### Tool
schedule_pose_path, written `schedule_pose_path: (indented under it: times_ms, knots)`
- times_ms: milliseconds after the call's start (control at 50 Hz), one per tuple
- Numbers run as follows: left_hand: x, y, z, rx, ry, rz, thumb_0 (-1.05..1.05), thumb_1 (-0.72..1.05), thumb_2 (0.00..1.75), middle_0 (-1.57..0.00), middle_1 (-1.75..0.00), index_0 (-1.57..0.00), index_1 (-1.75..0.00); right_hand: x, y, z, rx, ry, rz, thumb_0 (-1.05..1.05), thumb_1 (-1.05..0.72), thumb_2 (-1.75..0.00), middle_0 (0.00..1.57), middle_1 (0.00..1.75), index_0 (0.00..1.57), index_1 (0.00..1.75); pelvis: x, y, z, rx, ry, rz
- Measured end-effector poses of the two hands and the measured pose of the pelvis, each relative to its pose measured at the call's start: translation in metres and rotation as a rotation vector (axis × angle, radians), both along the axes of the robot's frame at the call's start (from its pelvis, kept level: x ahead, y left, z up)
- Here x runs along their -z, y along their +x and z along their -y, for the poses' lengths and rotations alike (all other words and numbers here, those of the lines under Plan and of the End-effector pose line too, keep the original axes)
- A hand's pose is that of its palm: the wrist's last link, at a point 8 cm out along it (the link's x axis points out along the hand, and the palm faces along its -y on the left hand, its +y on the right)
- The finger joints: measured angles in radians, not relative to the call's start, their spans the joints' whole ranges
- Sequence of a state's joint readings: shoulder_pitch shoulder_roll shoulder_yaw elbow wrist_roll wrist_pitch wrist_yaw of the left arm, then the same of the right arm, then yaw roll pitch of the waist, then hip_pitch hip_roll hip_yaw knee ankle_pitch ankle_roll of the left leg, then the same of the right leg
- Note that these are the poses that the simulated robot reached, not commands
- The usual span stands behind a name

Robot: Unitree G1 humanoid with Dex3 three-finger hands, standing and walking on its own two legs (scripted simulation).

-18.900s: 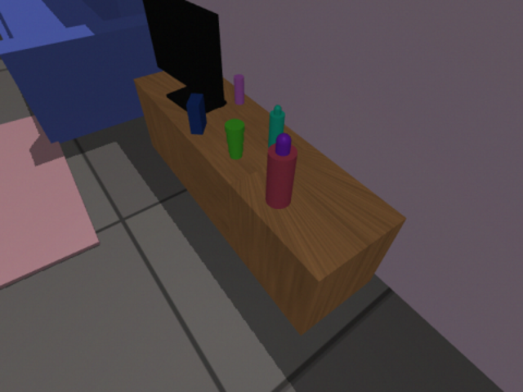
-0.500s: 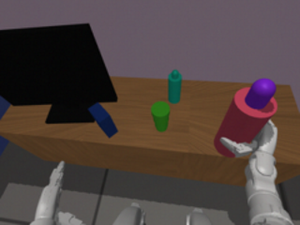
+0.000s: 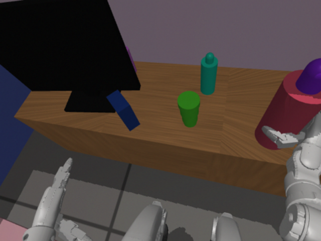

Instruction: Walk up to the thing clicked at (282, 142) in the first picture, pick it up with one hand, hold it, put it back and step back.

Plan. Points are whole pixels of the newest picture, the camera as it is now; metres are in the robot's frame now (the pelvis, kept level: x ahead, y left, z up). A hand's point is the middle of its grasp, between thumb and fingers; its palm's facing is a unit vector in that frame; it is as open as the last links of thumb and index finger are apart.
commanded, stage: crouch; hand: right
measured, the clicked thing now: (291, 108) +0.46 -0.22 +0.02
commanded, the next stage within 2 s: lower in 0.26 s
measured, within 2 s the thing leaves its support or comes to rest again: neither
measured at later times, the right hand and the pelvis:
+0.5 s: hand (285, 118) +0.48 -0.24 -0.05, palm faces +0.32 +0.95 +0.00, open 11.9 cm; pelvis +0.00 +0.01 -0.02, yaw +0 degrees
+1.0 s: hand (278, 127) +0.49 -0.24 -0.11, palm faces +0.31 +0.95 +0.01, open 11.9 cm; pelvis -0.01 +0.01 -0.06, yaw +2 degrees
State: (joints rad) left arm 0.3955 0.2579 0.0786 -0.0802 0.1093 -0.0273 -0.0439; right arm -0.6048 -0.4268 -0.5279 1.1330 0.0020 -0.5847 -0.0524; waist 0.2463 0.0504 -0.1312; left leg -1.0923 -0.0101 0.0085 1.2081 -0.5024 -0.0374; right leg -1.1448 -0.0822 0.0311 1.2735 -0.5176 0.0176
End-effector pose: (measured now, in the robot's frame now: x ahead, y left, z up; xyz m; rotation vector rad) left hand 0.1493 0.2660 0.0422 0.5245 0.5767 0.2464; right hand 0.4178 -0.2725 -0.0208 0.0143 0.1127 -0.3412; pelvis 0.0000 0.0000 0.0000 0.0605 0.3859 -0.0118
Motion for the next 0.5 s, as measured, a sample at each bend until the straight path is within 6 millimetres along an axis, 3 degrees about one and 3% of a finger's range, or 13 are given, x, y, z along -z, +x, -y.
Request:
schedule_pose_path:
  times_ms: [140, 500]
  knots:
    - [0.004, 0.000, -0.008, -0.008, 0.031, -0.012, -0.01, -0.49, 0.04, -0.06, -0.06, -0.06, -0.04, 0.011, 0.009, 0.003, -0.001, 0.001, -0.001, -0.01, 0.61, -1.04, 0.57, 1.00, 0.61, 1.02, 0.009, -0.001, -0.003, 0.004, 0.009, -0.025]
    - [0.012, 0.003, -0.001, 0.012, 0.037, -0.008, -0.01, -0.51, 0.05, -0.06, -0.05, -0.06, -0.04, 0.028, 0.025, 0.007, -0.019, 0.007, -0.006, -0.01, 0.61, -1.04, 0.57, 1.00, 0.61, 1.02, 0.022, -0.002, -0.008, 0.007, 0.027, -0.064]
